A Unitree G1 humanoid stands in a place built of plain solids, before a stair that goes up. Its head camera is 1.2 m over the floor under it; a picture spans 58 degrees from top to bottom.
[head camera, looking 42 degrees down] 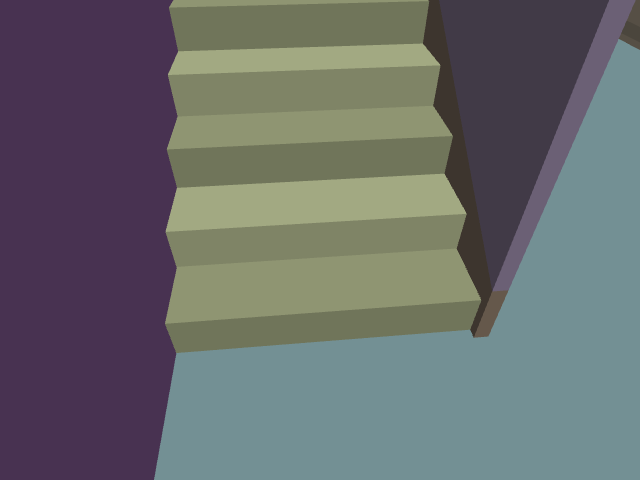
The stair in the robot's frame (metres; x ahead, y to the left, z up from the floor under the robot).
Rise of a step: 0.15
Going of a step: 0.24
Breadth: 0.98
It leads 5 degrees to the left of straight ahead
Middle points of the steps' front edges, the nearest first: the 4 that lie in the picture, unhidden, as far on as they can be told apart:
0.83 -0.02 0.16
1.07 0.00 0.31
1.31 0.02 0.46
1.55 0.04 0.62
